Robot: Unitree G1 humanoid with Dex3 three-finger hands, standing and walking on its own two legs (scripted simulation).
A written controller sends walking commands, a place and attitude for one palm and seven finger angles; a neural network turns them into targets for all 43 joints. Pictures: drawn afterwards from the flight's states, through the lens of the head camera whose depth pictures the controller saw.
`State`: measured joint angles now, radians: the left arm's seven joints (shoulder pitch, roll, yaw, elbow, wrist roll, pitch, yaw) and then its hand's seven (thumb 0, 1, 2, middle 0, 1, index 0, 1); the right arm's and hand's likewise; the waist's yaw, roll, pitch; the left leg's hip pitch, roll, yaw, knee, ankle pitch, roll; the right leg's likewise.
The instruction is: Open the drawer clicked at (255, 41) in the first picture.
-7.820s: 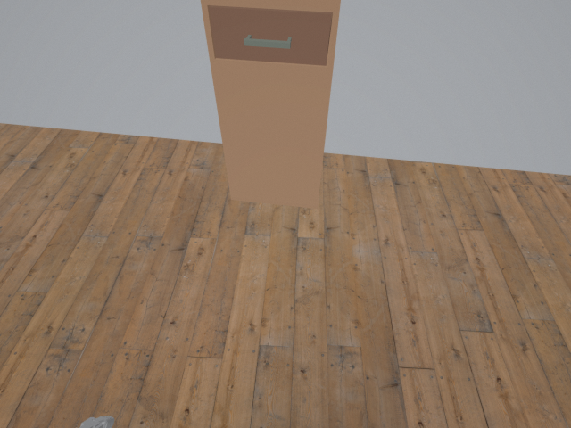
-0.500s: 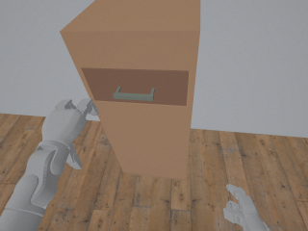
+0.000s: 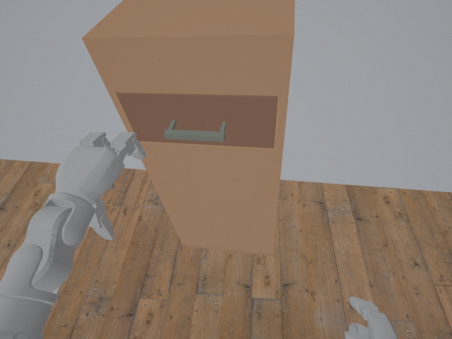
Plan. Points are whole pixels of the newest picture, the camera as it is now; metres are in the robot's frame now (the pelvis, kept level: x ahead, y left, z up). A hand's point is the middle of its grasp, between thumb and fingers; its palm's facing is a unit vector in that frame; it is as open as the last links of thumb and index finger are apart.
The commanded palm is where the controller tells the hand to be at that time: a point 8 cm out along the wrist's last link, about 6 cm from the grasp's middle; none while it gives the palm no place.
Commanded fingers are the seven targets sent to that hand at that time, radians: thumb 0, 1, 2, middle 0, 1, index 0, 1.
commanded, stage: raise the hand with hooked fingers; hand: left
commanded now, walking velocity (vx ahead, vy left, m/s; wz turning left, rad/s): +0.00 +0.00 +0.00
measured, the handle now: (196, 130) +0.57 +0.17 +0.02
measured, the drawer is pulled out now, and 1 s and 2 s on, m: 0.00 0.00 0.00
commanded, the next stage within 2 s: move the hooked fingers above the handle in 0.02 s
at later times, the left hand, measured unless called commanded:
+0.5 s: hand (136, 169) +0.36 +0.21 +0.12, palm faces +0.04 -0.05 -1.00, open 13.8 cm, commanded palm +0.34 +0.22 +0.17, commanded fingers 0.00 -0.50 0.30 -0.30 -1.20 -0.30 -1.20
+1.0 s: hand (163, 150) +0.43 +0.19 +0.10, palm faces +0.00 -0.03 -1.00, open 13.9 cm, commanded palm +0.41 +0.19 +0.15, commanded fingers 0.00 -0.50 0.30 -0.30 -1.20 -0.30 -1.20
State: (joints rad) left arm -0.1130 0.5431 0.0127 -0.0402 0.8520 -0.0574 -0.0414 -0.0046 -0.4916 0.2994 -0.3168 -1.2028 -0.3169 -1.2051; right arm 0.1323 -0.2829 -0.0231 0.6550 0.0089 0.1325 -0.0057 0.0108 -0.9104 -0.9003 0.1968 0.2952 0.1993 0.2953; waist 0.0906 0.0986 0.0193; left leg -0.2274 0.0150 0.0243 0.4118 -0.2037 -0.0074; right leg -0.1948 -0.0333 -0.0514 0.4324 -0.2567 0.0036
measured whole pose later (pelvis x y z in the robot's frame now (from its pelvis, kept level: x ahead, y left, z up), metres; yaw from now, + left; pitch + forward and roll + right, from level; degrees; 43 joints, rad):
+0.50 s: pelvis +0.00 +0.00 +0.00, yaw +0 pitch +2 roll +0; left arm -0.34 0.49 -0.09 0.22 0.91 -0.04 -0.02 0.00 -0.49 0.30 -0.32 -1.20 -0.32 -1.21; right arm 0.12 -0.25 0.00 0.66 0.02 0.13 -0.02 0.01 -0.91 -0.90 0.20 0.30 0.20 0.30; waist 0.07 0.09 -0.01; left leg -0.25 0.02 0.02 0.42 -0.20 -0.01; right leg -0.23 -0.03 -0.05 0.45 -0.26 0.00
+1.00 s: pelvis +0.01 +0.00 -0.01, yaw -1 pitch +6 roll +1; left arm -0.55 0.45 -0.14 0.50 0.96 0.00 0.05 0.00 -0.49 0.30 -0.32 -1.20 -0.32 -1.21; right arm 0.21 -0.26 -0.04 0.69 0.03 0.13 -0.03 0.01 -0.91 -0.90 0.20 0.30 0.20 0.30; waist 0.02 0.07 -0.05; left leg -0.33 0.02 0.04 0.47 -0.24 -0.01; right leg -0.31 -0.03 -0.03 0.50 -0.30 0.00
